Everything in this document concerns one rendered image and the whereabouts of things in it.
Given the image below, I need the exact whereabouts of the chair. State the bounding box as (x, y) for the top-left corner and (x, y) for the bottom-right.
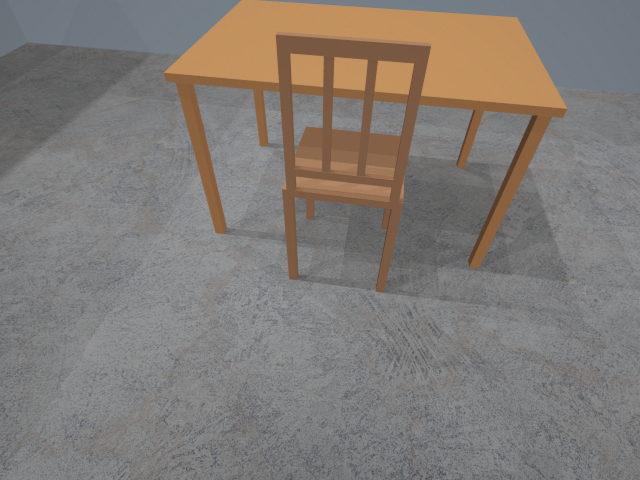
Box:
(276, 32), (431, 293)

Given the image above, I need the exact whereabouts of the table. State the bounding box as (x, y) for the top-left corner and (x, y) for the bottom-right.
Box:
(164, 0), (567, 268)

